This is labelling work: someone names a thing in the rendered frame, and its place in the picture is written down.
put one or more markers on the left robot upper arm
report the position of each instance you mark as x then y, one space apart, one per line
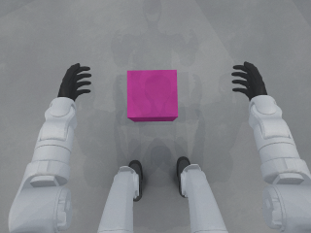
46 209

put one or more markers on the left robot hand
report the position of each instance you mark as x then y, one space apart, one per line
70 84

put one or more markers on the right robot foot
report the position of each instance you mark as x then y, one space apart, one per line
182 163

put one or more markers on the right robot forearm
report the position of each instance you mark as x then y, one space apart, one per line
280 161

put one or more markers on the left robot forearm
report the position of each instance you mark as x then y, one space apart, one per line
50 162

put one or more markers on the right robot shin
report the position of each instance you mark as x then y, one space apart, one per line
193 167

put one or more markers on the right robot hand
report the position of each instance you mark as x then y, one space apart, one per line
254 83

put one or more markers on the carton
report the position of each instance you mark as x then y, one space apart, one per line
152 95

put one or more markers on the right robot upper arm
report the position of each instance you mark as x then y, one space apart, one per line
287 207

